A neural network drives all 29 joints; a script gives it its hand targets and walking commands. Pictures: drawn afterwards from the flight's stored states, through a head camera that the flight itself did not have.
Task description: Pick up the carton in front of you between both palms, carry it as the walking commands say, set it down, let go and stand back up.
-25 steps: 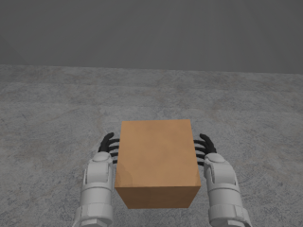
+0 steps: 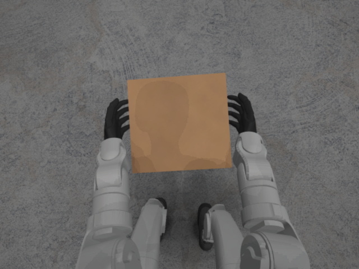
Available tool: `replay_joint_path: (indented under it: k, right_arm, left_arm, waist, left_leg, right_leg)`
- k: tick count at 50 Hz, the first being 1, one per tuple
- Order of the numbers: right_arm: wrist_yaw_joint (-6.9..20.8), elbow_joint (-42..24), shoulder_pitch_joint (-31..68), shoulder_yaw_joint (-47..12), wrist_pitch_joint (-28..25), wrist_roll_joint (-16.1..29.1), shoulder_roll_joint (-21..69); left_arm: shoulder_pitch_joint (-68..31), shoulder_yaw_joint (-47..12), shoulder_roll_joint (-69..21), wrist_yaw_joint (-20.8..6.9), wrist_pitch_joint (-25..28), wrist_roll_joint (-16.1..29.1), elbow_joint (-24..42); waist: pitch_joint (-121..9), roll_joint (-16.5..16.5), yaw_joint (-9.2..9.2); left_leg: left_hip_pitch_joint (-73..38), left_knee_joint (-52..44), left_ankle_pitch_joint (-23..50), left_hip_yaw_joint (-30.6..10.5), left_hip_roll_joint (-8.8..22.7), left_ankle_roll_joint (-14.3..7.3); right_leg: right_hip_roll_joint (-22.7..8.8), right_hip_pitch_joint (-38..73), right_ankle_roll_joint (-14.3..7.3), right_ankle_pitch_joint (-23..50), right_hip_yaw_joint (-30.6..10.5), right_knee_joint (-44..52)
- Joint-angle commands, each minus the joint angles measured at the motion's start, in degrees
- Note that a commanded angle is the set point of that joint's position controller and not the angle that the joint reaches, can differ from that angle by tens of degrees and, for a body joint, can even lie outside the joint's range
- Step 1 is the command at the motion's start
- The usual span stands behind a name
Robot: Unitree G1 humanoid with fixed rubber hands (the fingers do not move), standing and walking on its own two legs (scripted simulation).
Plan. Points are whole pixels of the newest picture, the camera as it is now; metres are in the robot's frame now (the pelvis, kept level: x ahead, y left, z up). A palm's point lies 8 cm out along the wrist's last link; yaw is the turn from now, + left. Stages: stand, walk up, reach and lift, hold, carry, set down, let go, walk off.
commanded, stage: set down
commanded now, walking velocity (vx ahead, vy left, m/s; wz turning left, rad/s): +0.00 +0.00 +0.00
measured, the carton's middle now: (180, 127) +0.43 +0.04 -0.18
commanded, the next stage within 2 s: none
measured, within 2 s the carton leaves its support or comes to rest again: rests again in 1.80 s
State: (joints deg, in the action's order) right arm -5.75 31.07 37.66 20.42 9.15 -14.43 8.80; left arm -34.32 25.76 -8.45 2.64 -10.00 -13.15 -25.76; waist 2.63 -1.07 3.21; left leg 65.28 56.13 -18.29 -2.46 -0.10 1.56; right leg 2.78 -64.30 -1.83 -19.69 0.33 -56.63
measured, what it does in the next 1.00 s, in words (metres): lowers itself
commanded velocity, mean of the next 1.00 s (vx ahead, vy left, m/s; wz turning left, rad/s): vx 0.00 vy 0.00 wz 0.00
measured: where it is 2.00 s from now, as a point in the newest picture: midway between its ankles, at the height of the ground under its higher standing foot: (180, 232)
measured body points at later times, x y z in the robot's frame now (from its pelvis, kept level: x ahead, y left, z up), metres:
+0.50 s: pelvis -0.02 +0.01 -0.13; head +0.26 +0.02 +0.22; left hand +0.42 +0.21 -0.22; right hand +0.49 -0.07 -0.22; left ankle +0.06 +0.13 -0.66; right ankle +0.05 -0.10 -0.66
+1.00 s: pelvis -0.05 +0.00 -0.23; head +0.30 -0.01 +0.05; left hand +0.45 +0.22 -0.36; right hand +0.54 -0.07 -0.37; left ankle +0.06 +0.13 -0.66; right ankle +0.05 -0.10 -0.66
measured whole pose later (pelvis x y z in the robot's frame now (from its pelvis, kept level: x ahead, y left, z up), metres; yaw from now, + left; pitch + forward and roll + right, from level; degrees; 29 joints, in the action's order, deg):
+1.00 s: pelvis -0.05 +0.00 -0.23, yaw +0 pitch +46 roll +5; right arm -5.0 55.1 83.0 12.9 18.7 -11.6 -10.9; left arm -67.7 37.7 -3.8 4.8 -19.9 -12.1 -31.3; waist 4.9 -3.3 8.2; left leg 122.1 104.9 -29.5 -0.4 -1.0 3.5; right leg 5.0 -123.9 -1.7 -29.9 -1.5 -107.5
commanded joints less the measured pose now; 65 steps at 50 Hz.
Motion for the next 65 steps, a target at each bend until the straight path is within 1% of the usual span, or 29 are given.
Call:
replay_joint_path:
  k: [1,3,5,7,9,11,13,15,18,20,23,25,28,33,36,38,40,41,42,43,45,48,52,56,62,63,65]
  right_arm:
    - [14.2,2.3,32.8,-28.1,2.0,3.4,47.5]
    - [16.3,4.4,35.1,-26.8,3.9,2.7,47.1]
    - [18.3,6.2,37.2,-25.9,5.6,2.1,46.5]
    - [19.9,7.3,39.0,-26.0,6.4,2.4,46.1]
    - [20.9,7.7,41.3,-26.5,6.5,3.5,45.8]
    - [21.2,8.4,43.0,-27.0,6.2,4.5,45.9]
    - [20.9,9.4,44.3,-26.9,5.8,4.8,46.0]
    - [20.3,10.4,45.5,-26.3,5.5,4.9,45.7]
    - [19.0,11.6,47.1,-25.1,5.3,4.9,44.3]
    - [18.3,12.0,48.5,-24.3,5.4,4.9,43.1]
    - [17.6,13.1,50.8,-23.3,6.1,5.1,40.9]
    - [17.4,14.1,52.4,-23.1,6.7,5.4,40.2]
    - [17.4,14.7,55.3,-23.7,7.4,6.5,40.0]
    - [17.3,14.0,60.2,-26.3,7.7,9.1,40.7]
    - [17.0,14.1,63.3,-27.3,7.8,10.1,39.7]
    - [16.5,14.9,65.3,-27.3,7.8,10.4,38.4]
    - [15.8,16.4,66.8,-26.7,7.8,10.3,36.4]
    - [15.4,17.3,67.5,-26.3,7.8,10.2,35.3]
    - [15.1,19.8,68.2,-25.0,7.8,9.8,33.6]
    - [14.7,20.9,68.5,-24.0,7.9,9.2,32.1]
    - [14.1,22.1,69.9,-23.6,7.8,9.5,30.8]
    - [13.4,23.8,72.9,-23.9,7.4,10.6,28.8]
    - [13.4,25.8,76.2,-24.3,7.4,11.8,26.3]
    - [13.6,26.0,79.3,-26.8,6.9,14.3,24.3]
    - [13.8,25.6,83.3,-31.5,5.7,18.6,22.2]
    - [13.8,25.7,83.7,-31.9,5.5,19.1,21.8]
    - [13.7,25.2,83.8,-32.5,5.0,19.7,21.0]
  left_arm:
    - [-34.8,-32.2,-47.7,-16.4,-2.4,3.3,-5.3]
    - [-34.0,-28.0,-49.4,-16.8,-4.7,1.3,-9.6]
    - [-34.2,-24.3,-49.8,-16.9,-6.3,-0.6,-12.0]
    - [-35.2,-22.2,-49.5,-16.7,-7.1,-1.4,-12.3]
    - [-37.1,-21.5,-49.1,-16.3,-7.1,-1.3,-11.1]
    - [-39.7,-22.3,-48.6,-15.8,-6.8,-0.1,-9.3]
    - [-42.9,-23.9,-48.0,-15.4,-6.4,1.8,-7.2]
    - [-46.6,-26.1,-47.7,-15.1,-6.1,3.9,-4.9]
    - [-52.0,-29.5,-47.7,-14.7,-6.3,6.7,-2.0]
    - [-54.4,-30.7,-47.7,-14.3,-6.8,7.8,-1.1]
    - [-56.2,-30.6,-47.6,-13.7,-8.0,8.1,-1.7]
    - [-56.8,-29.6,-47.4,-13.5,-8.8,7.9,-2.8]
    - [-58.0,-27.9,-46.7,-13.1,-9.4,7.7,-3.8]
    - [-60.3,-24.8,-44.0,-12.6,-9.1,7.9,-4.2]
    - [-62.2,-22.4,-41.3,-12.3,-8.7,7.7,-4.8]
    - [-64.1,-20.8,-39.3,-12.2,-8.4,7.6,-5.2]
    - [-66.4,-19.5,-37.3,-12.1,-8.2,7.8,-5.3]
    - [-67.7,-19.0,-36.3,-12.1,-8.1,8.0,-5.3]
    - [-69.7,-17.5,-34.5,-12.2,-8.1,7.8,-6.3]
    - [-69.9,-17.0,-34.5,-12.2,-8.3,7.7,-6.6]
    - [-72.4,-17.1,-34.3,-12.2,-8.3,8.3,-5.6]
    - [-75.1,-16.0,-32.0,-11.9,-8.1,8.8,-5.6]
    - [-78.2,-15.1,-29.4,-11.6,-7.9,9.3,-5.3]
    - [-80.5,-15.4,-27.0,-10.9,-7.2,10.8,-4.2]
    - [-83.8,-16.8,-24.1,-9.4,-5.9,14.2,-2.9]
    - [-84.2,-17.0,-23.9,-9.2,-5.7,14.6,-2.9]
    - [-83.9,-18.0,-25.9,-8.8,-5.7,16.1,-2.9]
  waist:
    - [-55.7,0.5,-0.19]
    - [-51.7,-0.2,0.06]
    - [-49.6,-1.5,1.19]
    - [-49.9,-3.3,2.78]
    - [-51.8,-5.2,4.89]
    - [-54.5,-6.3,5.87]
    - [-57.7,-6.7,5.61]
    - [-61.1,-6.3,4.70]
    - [-66.1,-3.7,3.15]
    - [-68.8,-1.7,2.49]
    - [-70.6,0.8,2.54]
    - [-70.7,1.1,2.99]
    - [-71.1,-0.5,4.19]
    - [-72.1,-5.7,7.01]
    - [-70.5,-9.1,8.57]
    - [-68.8,-10.8,9.19]
    - [-67.0,-11.8,9.34]
    - [-66.3,-11.9,9.34]
    - [-64.2,-12.2,9.07]
    - [-62.2,-11.4,9.10]
    - [-63.9,-10.2,8.90]
    - [-64.7,-9.9,9.95]
    - [-63.3,-9.8,11.16]
    - [-64.3,-10.3,12.96]
    - [-66.6,-12.5,15.19]
    - [-66.6,-12.8,15.36]
    - [-67.7,-13.4,14.47]
  left_leg:
    - [-12.2,3.3,14.3,2.2,-8.0,-0.6]
    - [-9.9,4.2,10.8,2.1,-8.1,-0.6]
    - [-8.0,5.2,8.7,2.1,-8.1,-0.8]
    - [-6.9,6.7,9.1,2.3,-8.0,-0.9]
    - [-6.1,8.4,10.9,2.5,-7.9,-0.8]
    - [-4.8,10.6,12.5,2.8,-7.9,-0.5]
    - [-2.9,13.1,13.3,3.0,-7.9,-0.1]
    - [-1.4,15.8,14.0,3.3,-8.0,0.5]
    - [-0.2,20.0,15.1,3.8,-8.0,1.4]
    - [0.9,22.3,15.2,4.1,-8.1,2.0]
    - [3.3,25.1,14.2,5.0,-8.2,2.5]
    - [5.5,26.7,13.1,5.5,-8.2,2.7]
    - [9.2,29.2,12.1,6.2,-8.3,2.5]
    - [14.7,33.4,13.1,6.5,-8.3,1.6]
    - [18.7,35.6,12.5,6.6,-8.2,1.3]
    - [21.6,37.1,11.1,6.9,-8.0,1.2]
    - [24.8,38.6,9.4,7.3,-7.8,1.3]
    - [26.0,39.3,8.5,7.5,-7.7,1.5]
    - [26.6,39.9,5.5,7.7,-7.4,1.3]
    - [28.8,40.5,5.3,8.2,-7.3,1.8]
    - [28.4,41.9,5.5,8.8,-7.1,2.2]
    - [28.8,43.9,5.3,9.3,-6.8,2.4]
    - [30.6,46.4,4.7,9.7,-6.2,2.5]
    - [30.3,48.9,7.2,9.9,-5.6,2.7]
    - [29.2,52.5,12.3,9.7,-5.3,2.5]
    - [29.0,53.0,13.0,9.7,-5.3,2.5]
    - [26.8,53.9,15.7,9.3,-5.5,2.4]
  right_leg:
    - [5.6,21.4,2.6,18.4,-4.2,-1.9]
    - [5.8,14.1,2.6,12.6,-3.0,-2.7]
    - [6.0,8.0,2.6,8.4,-2.1,-3.9]
    - [6.1,3.3,2.6,7.0,-1.4,-5.8]
    - [6.1,-0.3,2.6,7.3,-1.0,-8.2]
    - [6.2,-2.6,2.5,8.4,-0.8,-10.8]
    - [6.5,-4.1,2.3,9.4,-0.7,-13.4]
    - [6.8,-5.9,2.0,10.0,-0.6,-16.0]
    - [7.4,-9.6,1.7,10.0,-0.5,-19.8]
    - [7.8,-11.7,1.5,9.6,-0.3,-22.1]
    - [8.3,-14.5,1.3,7.9,-0.1,-24.9]
    - [8.5,-16.0,1.3,6.7,0.0,-26.5]
    - [8.5,-17.1,1.4,6.2,0.2,-28.8]
    - [8.1,-17.4,2.2,8.7,0.3,-33.1]
    - [7.7,-17.3,2.6,9.5,0.1,-35.5]
    - [7.5,-17.3,2.7,9.2,0.0,-36.9]
    - [7.2,-16.6,2.6,8.8,-0.4,-38.3]
    - [7.2,-16.4,2.6,8.2,-0.5,-39.0]
    - [7.1,-19.5,2.5,4.1,-0.5,-38.8]
    - [7.0,-18.7,2.2,4.8,-0.7,-39.5]
    - [7.2,-17.5,2.2,5.5,-0.5,-41.3]
    - [7.2,-17.2,1.9,5.1,-0.6,-43.7]
    - [6.9,-17.4,1.7,4.4,-1.0,-46.4]
    - [6.4,-16.1,1.7,7.2,-1.3,-50.0]
    - [5.8,-13.5,1.3,13.1,-1.7,-55.4]
    - [5.7,-13.4,1.2,13.7,-1.7,-56.1]
    - [5.8,-14.3,1.3,14.8,-1.2,-57.1]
